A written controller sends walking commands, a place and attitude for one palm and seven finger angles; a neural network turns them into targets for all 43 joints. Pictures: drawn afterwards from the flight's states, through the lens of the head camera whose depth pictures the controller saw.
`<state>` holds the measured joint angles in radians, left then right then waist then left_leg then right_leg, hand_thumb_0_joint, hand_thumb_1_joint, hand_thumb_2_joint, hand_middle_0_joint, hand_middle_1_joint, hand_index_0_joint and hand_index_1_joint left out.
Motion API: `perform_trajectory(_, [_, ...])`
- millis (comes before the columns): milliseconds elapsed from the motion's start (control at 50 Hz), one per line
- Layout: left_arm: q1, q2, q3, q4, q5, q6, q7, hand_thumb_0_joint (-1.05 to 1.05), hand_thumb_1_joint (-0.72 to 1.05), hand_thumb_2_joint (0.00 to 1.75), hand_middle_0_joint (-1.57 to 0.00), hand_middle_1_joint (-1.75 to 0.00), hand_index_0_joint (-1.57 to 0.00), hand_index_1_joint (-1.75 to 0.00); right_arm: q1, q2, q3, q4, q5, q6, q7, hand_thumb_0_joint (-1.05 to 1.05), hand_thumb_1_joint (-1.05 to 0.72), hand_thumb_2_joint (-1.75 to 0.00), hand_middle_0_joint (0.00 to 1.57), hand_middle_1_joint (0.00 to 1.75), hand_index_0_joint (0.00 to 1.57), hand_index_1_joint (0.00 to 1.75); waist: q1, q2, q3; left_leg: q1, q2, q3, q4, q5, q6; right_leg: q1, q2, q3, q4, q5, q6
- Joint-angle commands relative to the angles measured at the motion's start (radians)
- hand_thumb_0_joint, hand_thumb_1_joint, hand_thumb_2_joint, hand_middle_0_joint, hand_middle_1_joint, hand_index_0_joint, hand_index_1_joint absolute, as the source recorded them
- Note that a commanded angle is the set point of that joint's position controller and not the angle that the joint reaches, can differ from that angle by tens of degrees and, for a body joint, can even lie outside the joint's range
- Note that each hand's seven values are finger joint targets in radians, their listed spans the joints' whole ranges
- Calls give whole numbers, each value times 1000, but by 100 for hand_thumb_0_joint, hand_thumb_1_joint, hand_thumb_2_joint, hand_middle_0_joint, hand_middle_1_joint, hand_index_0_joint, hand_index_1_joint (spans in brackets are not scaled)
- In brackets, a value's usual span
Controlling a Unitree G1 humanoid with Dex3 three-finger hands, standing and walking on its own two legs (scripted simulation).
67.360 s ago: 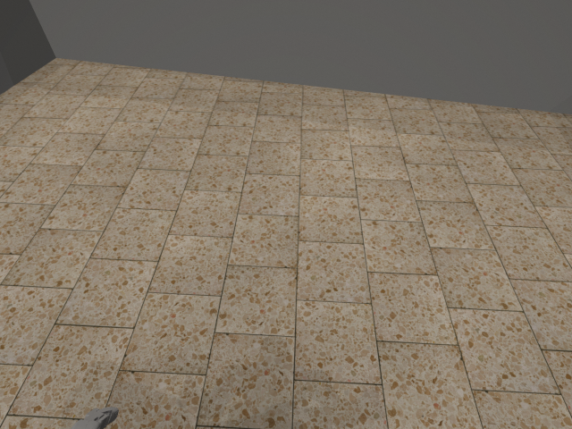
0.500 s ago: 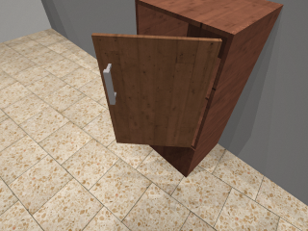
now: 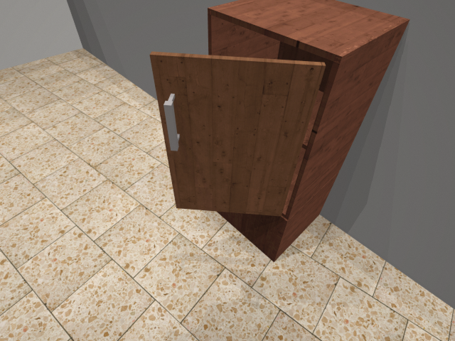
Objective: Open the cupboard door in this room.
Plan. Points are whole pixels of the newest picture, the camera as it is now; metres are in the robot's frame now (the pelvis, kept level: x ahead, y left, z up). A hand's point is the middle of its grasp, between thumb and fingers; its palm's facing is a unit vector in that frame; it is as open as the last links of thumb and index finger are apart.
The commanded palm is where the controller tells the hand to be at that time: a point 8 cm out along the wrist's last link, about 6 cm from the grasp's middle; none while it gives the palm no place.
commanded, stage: come to a stop and stand still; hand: left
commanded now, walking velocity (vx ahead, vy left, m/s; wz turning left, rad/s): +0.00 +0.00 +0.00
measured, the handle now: (173, 123) +0.63 +0.19 +0.04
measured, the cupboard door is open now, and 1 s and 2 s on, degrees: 41 41 41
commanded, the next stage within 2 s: look again from close up in 0.28 s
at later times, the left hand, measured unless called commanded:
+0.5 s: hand out of the picture -0.03 +0.18 -0.18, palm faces +0.02 -0.99 -0.17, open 7.4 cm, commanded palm none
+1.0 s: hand out of the picture -0.06 +0.17 -0.18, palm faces +0.03 -0.98 -0.18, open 7.4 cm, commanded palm +0.08 +0.22 -0.07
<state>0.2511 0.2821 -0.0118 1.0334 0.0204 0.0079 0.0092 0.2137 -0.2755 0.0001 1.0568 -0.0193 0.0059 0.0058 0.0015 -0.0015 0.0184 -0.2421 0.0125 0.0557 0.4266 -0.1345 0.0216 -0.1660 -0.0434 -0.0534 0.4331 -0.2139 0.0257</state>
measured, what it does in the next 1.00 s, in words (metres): stands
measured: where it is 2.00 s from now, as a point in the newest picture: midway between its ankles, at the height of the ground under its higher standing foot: outside the picture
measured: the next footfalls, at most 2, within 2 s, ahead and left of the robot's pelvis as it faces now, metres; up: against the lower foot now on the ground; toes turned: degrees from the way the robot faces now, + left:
none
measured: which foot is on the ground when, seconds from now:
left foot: down 0.00-1.00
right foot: down 0.00-1.00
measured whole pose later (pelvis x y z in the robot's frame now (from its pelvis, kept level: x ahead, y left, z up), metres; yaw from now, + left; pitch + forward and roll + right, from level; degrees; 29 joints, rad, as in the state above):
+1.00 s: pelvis -0.01 +0.01 +0.00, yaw -1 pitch -2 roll -1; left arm 0.40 0.13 0.00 1.10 0.03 0.00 0.05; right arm 0.30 -0.13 -0.02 1.11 -0.01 0.02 -0.01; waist 0.01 0.00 0.02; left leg -0.30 0.01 0.07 0.45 -0.13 0.03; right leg -0.22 -0.05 -0.04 0.45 -0.20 0.04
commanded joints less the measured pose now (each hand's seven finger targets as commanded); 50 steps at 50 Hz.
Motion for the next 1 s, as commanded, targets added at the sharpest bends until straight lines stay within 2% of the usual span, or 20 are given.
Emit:
perform_trajectory(0, [3,142,31,-37,-2,-25,11,0,90,90,-20,-30,-20,-30,-20,-148,-39,-41,5,-26,-9,0,-90,-90,20,30,20,30,-1,8,24,-17,88,-135,-133,-188,-2,-61,-78,101,-130,-132,-45])
perform_trajectory(20, [14,135,31,-33,-1,-24,13,0,90,90,-20,-30,-20,-30,-8,-138,-38,-37,7,-25,-9,0,-90,-90,20,30,20,30,-1,-4,22,-20,91,-137,-135,-196,-1,-53,-75,94,-130,-130,-43])
perform_trajectory(140, [69,75,26,5,0,-18,19,0,90,90,-20,-30,-20,-30,34,-94,-35,-2,8,-20,-13,0,-90,-90,20,30,20,30,2,27,33,-47,93,-146,-159,-228,-3,-42,-70,81,-113,-110,-38])
perform_trajectory(380, [152,-17,21,38,3,-17,31,0,90,90,-20,-30,-20,-30,92,-14,-39,24,11,-11,-19,0,-90,-90,20,30,20,30,-3,8,56,-35,89,-138,-160,-228,-9,-77,-62,75,-105,-96,-31])
perform_trajectory(480, [181,-36,23,41,6,-18,34,0,90,90,-20,-30,-20,-30,99,5,-43,24,12,-9,-20,0,-90,-90,20,30,20,30,-1,10,74,-48,87,-135,-159,-256,-9,-98,-59,74,-106,-114,-27])
perform_trajectory(500, [184,-41,23,41,7,-18,34,0,90,90,-20,-30,-20,-30,100,9,-44,24,12,-7,-20,0,-90,-90,20,30,20,30,-2,-4,88,-54,85,-135,-158,-270,-9,-114,-58,79,-110,-137,-27])
perform_trajectory(820, [237,-65,36,41,12,-18,34,0,90,90,-20,-30,-20,-30,129,31,-51,19,8,-4,-23,0,-90,-90,20,30,20,30,5,22,84,-90,83,-148,-166,-331,-1,-119,-41,78,-94,-172,-31])
perform_trajectory(920, [228,-68,35,40,9,-22,33,0,90,90,-20,-30,-20,-30,143,42,-49,24,9,-5,-23,0,-90,-90,20,30,20,30,-2,-20,84,-61,78,-134,-141,-277,-3,-146,-50,87,-109,-186,-35])
perform_trajectory(940, [230,-72,36,39,9,-22,33,0,90,90,-20,-30,-20,-30,141,44,-49,26,8,-7,-23,0,-90,-90,20,30,20,30,-1,-4,76,-56,78,-132,-141,-272,-3,-146,-52,88,-108,-180,-35])
perform_trajectory(960, [224,-41,20,53,22,-33,65,0,90,90,-20,-30,-20,-30,39,12,-34,-51,1,-16,-15,0,-90,-90,20,30,20,30,27,-39,130,-121,60,-32,64,-213,-43,-142,-72,84,-99,-102,-50])
perform_trajectory(980, [-486,130,46,-1531,-187,-259,60,0,88,89,-20,-32,-20,-32,60,-156,-34,-444,50,-164,-72,0,-90,-90,20,30,20,30,-147,145,-387,216,-12,-12,-3,-130,0,-80,31,-28,60,-93,-52])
